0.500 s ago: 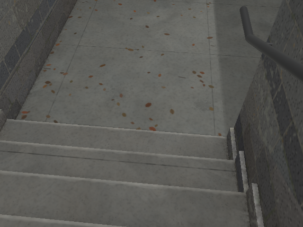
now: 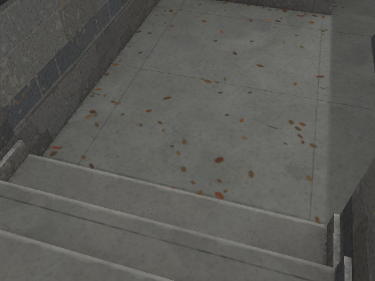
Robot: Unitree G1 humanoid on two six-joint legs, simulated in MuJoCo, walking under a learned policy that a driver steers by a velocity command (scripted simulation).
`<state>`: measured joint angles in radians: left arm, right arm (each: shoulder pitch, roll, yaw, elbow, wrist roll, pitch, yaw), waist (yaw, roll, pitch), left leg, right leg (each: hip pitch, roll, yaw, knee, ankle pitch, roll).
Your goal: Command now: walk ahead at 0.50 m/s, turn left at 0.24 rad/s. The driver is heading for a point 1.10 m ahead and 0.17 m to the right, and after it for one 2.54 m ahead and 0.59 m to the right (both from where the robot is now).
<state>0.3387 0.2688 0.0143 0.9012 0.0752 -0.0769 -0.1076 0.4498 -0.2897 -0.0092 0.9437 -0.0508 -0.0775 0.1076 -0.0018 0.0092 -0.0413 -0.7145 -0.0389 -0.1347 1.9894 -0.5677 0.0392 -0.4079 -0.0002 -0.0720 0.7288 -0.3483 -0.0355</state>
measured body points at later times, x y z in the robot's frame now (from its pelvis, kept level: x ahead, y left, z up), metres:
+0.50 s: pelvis +0.22 -0.02 -0.03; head +0.22 -0.02 +0.42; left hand +0.37 +0.26 -0.13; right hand +0.18 -0.28 -0.17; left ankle +0.14 +0.08 -0.71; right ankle +0.32 -0.16 -0.70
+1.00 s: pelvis +0.46 -0.07 -0.15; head +0.46 -0.08 +0.30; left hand +0.35 +0.15 -0.28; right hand +0.60 -0.29 -0.28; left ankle +0.62 +0.09 -0.80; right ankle +0.38 -0.12 -0.86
